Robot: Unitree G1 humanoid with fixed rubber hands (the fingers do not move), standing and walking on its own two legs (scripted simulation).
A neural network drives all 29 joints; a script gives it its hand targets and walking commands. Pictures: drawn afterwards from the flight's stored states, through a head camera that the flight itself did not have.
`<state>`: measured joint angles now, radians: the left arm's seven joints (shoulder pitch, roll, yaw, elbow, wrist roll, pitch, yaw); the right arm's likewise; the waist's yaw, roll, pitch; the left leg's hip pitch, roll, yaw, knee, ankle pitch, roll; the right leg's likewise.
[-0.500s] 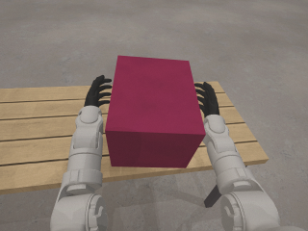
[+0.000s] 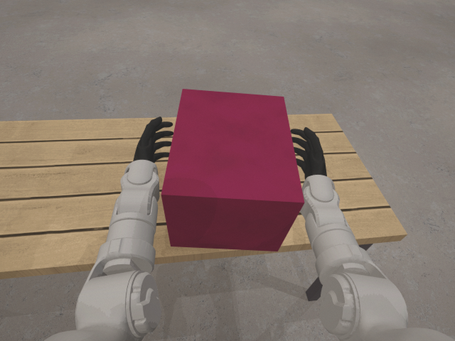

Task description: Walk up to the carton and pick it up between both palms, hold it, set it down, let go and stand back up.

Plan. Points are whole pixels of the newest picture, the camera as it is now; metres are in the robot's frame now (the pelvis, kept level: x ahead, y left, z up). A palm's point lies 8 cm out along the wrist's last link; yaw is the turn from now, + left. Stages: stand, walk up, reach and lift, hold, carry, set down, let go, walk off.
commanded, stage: set down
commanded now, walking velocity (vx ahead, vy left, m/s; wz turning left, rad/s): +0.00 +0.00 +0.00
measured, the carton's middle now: (229, 168) +0.42 +0.01 +0.05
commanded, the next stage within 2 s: none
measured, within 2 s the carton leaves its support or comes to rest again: rests again in 1.58 s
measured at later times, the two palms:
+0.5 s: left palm (150, 162) +0.41 +0.17 +0.07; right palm (306, 172) +0.40 -0.14 +0.07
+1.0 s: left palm (156, 166) +0.43 +0.16 +0.04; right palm (304, 175) +0.42 -0.15 +0.05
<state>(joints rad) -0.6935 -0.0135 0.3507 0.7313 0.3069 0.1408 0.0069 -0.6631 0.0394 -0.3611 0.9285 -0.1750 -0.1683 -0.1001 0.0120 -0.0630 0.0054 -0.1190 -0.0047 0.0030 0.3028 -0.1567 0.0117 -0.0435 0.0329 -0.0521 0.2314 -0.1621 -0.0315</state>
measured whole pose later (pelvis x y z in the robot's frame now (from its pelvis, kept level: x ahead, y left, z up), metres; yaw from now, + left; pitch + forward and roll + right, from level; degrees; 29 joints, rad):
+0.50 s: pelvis +0.01 +0.00 +0.00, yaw -1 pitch +4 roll -1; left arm -0.72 0.00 0.40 0.88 0.30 0.01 0.01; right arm -0.69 0.07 -0.49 0.96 -0.30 -0.22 -0.07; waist 0.02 -0.04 -0.03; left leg -0.21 0.00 0.03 0.31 -0.17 0.02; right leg -0.14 0.03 -0.05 0.24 -0.17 -0.03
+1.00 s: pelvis +0.02 +0.00 +0.00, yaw -1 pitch +10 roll +0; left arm -0.79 0.02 0.45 1.03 0.33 -0.12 0.02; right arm -0.73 0.09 -0.61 1.00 -0.42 -0.28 -0.06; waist 0.01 -0.03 -0.07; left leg -0.34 0.00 0.04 0.32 -0.16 0.02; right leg -0.28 0.02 -0.06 0.27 -0.17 -0.03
